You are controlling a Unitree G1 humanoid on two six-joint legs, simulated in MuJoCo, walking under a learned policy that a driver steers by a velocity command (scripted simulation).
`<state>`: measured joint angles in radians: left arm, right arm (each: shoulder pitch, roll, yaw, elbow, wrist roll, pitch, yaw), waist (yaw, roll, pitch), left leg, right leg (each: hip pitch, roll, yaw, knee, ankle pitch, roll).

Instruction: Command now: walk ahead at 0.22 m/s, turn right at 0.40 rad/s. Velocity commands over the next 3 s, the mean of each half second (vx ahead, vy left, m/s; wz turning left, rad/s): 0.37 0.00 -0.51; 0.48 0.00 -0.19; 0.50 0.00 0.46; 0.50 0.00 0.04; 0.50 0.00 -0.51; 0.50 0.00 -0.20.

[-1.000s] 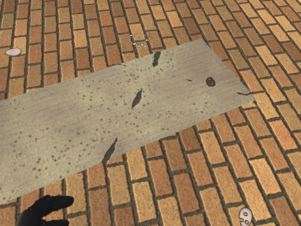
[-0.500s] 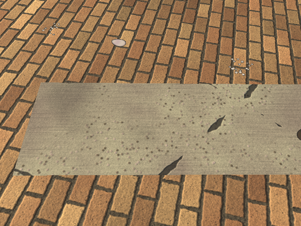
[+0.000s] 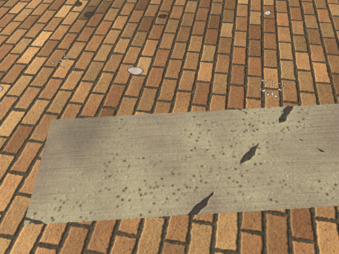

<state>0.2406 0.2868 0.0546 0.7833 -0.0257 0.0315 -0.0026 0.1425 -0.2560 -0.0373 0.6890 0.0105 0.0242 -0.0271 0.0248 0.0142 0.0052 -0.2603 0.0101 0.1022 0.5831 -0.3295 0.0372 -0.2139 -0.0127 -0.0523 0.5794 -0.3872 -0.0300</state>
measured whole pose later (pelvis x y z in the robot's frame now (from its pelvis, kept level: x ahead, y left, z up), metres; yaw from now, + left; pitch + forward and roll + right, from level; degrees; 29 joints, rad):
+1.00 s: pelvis +0.42 -0.13 +0.00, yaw -21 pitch +2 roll +1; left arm 0.13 0.26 0.04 0.63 0.01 -0.07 -0.02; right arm 0.35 -0.31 -0.05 0.86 0.04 -0.07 0.01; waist -0.04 0.02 0.05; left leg -0.32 0.05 -0.04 1.11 -0.44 0.00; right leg -0.42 -0.03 -0.06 0.58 -0.19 -0.03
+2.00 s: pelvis +0.99 -0.23 -0.01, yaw -6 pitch +2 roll +0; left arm 0.12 0.28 0.05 0.68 -0.01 -0.09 -0.05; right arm 0.31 -0.31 -0.06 0.81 -0.01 -0.04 -0.02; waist -0.04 0.00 0.03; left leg -0.06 -0.03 0.01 0.74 -0.45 0.03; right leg -0.51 0.04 -0.03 0.58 -0.11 -0.09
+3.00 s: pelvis +1.50 -0.41 +0.00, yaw -27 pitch +2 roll +1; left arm 0.07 0.26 0.03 0.61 0.01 -0.07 -0.02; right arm 0.40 -0.30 -0.05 0.88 0.03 -0.06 0.01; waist -0.07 0.01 0.04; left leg -0.24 0.03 -0.05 0.97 -0.50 0.00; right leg -0.44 -0.02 -0.03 0.58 -0.17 -0.02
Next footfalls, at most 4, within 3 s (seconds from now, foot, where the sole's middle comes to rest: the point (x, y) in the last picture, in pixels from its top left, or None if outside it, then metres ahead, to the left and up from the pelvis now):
0.42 left None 0.33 0.10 -0.77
0.90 right None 0.48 -0.27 -0.77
1.42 left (210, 183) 0.83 -0.11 -0.77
1.96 right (250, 131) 1.14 -0.33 -0.77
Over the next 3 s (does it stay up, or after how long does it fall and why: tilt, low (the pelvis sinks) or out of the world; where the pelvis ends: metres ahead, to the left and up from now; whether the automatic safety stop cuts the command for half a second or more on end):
stays up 1.50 -0.41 0.00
